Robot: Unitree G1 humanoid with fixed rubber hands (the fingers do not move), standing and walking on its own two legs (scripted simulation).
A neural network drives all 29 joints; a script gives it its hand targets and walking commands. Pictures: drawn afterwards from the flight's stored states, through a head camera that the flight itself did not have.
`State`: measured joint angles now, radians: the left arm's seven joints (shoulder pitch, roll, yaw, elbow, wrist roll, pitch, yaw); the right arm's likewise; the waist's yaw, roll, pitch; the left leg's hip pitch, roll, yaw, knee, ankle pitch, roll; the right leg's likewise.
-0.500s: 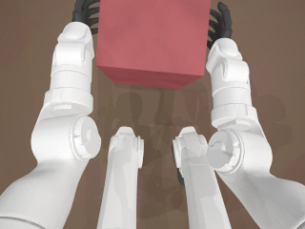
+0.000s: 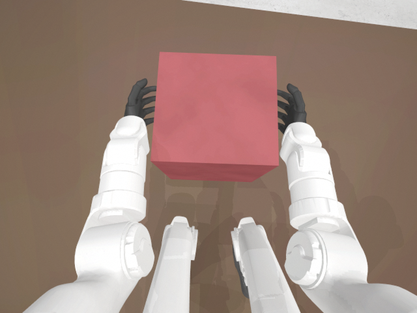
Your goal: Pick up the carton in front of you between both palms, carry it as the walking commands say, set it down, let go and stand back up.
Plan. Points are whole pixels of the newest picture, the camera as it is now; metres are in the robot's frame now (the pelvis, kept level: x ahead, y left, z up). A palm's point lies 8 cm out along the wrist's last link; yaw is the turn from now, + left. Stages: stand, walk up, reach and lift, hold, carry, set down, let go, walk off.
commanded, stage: reach and lift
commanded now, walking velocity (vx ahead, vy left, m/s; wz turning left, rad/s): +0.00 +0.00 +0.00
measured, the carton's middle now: (213, 128) +0.46 +0.01 -0.12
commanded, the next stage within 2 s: hold in 1.88 s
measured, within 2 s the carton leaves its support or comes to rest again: neither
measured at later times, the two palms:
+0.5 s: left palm (111, 114) +0.39 +0.15 +0.11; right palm (346, 115) +0.40 -0.15 +0.11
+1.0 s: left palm (68, 107) +0.35 +0.15 +0.22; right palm out of the picture +0.36 -0.15 +0.22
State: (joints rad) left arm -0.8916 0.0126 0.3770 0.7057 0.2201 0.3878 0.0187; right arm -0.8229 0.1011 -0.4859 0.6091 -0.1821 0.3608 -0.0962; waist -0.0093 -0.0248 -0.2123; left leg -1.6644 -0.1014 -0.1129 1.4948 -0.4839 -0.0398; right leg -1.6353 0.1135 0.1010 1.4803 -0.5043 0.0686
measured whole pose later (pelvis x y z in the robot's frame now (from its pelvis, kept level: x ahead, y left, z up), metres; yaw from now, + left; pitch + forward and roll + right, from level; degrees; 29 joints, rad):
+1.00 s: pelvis +0.06 -0.01 +0.19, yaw +1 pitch -2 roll +0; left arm -0.29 -0.16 0.28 0.42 0.29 0.61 0.01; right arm -0.30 0.16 -0.29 0.43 -0.28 0.59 -0.01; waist 0.00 0.00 -0.06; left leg -0.20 -0.04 -0.15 0.46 -0.22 -0.02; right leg -0.19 0.05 0.14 0.47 -0.24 0.01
